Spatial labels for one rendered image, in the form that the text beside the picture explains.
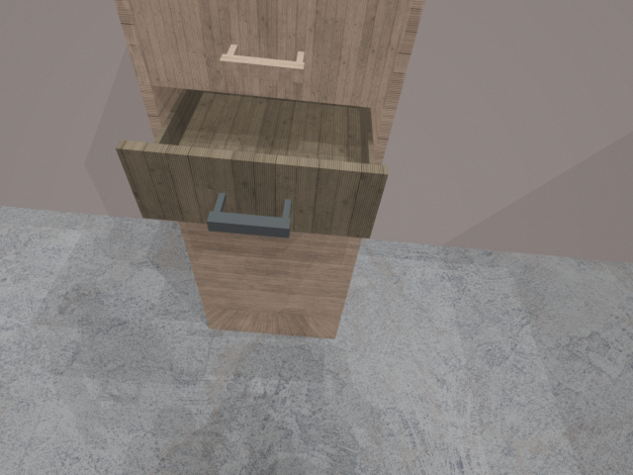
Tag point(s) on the cabinet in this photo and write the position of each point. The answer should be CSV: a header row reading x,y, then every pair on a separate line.
x,y
356,53

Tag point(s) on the handle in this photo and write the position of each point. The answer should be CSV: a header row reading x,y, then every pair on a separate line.
x,y
219,221
262,68

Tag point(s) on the drawer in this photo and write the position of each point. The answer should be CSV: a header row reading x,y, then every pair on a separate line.
x,y
260,151

